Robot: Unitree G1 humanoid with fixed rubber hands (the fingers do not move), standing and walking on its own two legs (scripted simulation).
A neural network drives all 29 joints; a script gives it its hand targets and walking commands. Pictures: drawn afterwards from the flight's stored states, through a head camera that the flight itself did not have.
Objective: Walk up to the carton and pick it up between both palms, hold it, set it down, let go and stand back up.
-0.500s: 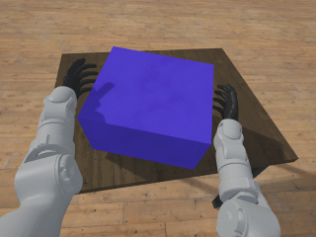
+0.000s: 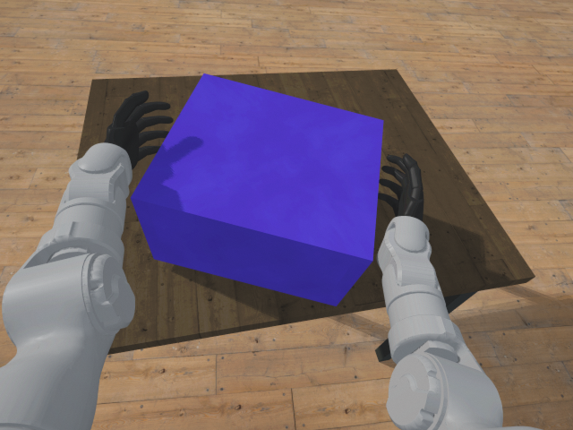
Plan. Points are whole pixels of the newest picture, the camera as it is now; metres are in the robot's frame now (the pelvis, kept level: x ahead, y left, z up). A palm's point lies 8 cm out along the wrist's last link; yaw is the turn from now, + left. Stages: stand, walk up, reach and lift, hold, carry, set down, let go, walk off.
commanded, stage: set down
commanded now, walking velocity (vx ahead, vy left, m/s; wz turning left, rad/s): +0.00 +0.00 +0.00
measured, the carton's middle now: (269, 189) +0.48 -0.02 +0.02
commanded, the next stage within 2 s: none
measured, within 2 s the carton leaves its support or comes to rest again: rests again in 0.62 s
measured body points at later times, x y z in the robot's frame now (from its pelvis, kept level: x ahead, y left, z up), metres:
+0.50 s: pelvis -0.01 +0.00 +0.00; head +0.05 +0.05 +0.44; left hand +0.50 +0.18 +0.11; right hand +0.38 -0.20 +0.08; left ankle -0.02 +0.07 -0.75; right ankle -0.03 -0.14 -0.75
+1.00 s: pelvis -0.01 +0.00 -0.01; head +0.06 +0.06 +0.43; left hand +0.50 +0.19 +0.09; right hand +0.39 -0.20 +0.07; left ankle -0.02 +0.07 -0.75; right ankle -0.03 -0.14 -0.75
